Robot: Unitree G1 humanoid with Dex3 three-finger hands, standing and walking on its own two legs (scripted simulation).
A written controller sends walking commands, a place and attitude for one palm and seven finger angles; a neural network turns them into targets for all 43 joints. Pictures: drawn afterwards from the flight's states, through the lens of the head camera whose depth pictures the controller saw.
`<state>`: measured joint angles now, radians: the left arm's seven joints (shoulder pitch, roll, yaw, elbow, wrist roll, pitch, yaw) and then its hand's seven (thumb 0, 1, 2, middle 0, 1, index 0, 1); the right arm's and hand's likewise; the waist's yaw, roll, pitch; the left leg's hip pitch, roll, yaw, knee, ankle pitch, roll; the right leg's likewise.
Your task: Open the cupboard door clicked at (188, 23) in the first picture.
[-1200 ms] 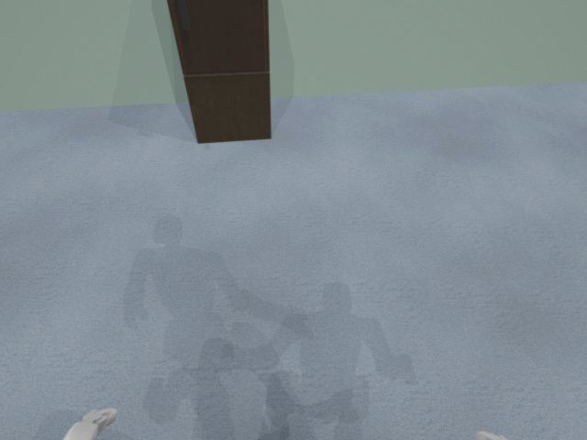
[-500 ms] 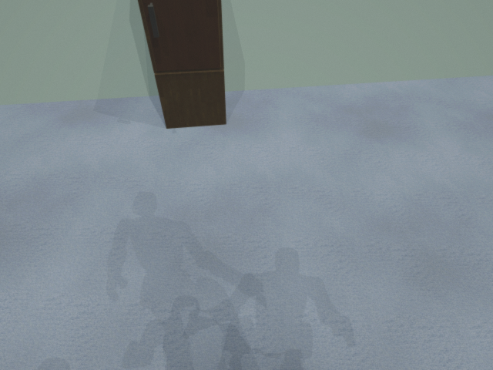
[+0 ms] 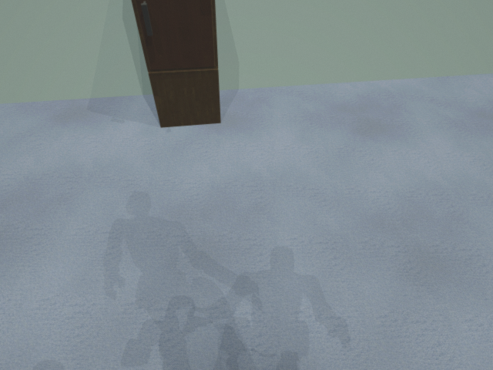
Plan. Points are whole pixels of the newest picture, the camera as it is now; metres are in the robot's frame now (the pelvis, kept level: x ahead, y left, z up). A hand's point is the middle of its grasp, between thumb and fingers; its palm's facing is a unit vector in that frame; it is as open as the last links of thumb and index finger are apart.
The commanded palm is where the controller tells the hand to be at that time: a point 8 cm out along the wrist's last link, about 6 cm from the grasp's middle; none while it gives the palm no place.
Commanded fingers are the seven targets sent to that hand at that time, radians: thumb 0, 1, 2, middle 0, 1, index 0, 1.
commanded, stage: look at it before walking up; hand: left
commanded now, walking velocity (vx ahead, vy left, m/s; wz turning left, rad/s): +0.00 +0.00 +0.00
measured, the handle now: (147, 18) +1.63 +0.58 -0.08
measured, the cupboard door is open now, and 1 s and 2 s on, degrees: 0 0 0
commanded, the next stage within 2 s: walk to a spot facing it in 0.64 s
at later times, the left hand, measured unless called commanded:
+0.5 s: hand out of the picture +0.08 +0.25 -0.16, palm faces -0.03 -0.94 -0.33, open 7.4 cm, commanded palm none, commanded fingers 0.00 0.90 0.90 -0.20 -0.30 -0.20 -0.30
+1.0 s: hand out of the picture +0.04 +0.22 -0.18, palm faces +0.06 -0.97 -0.22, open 7.4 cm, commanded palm none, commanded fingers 0.00 0.90 0.90 -0.20 -0.30 -0.20 -0.30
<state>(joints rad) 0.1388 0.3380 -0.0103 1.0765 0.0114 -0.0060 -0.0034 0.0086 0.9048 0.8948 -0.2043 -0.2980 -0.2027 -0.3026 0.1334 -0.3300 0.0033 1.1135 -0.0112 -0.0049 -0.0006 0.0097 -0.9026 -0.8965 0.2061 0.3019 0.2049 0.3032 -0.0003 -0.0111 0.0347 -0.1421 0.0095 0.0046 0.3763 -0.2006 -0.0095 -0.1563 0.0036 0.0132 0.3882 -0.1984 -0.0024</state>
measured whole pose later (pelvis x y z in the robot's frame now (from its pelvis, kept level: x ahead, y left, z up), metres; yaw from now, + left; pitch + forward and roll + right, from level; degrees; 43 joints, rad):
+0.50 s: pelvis +0.01 +0.01 +0.00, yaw +0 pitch -2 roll +0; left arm 0.14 0.35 -0.01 1.08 0.01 -0.01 0.00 0.01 0.91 0.89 -0.20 -0.30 -0.20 -0.30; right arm 0.11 -0.33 0.00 1.11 -0.01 -0.01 0.00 0.01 -0.90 -0.90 0.21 0.30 0.21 0.30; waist 0.01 -0.01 0.04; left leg -0.12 0.00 0.01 0.36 -0.20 0.00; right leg -0.14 0.00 0.02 0.37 -0.20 0.01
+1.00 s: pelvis +0.04 +0.02 -0.01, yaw +3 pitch -1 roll -1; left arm 0.28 0.25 0.01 1.07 0.02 -0.01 -0.01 0.01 0.91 0.90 -0.20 -0.30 -0.20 -0.30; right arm 0.27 -0.24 0.00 1.11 -0.03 0.02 0.01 0.01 -0.91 -0.90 0.20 0.30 0.20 0.30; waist 0.00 -0.01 -0.02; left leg -0.24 0.02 0.02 0.62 -0.41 0.02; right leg -0.13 -0.01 -0.04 0.44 -0.30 0.00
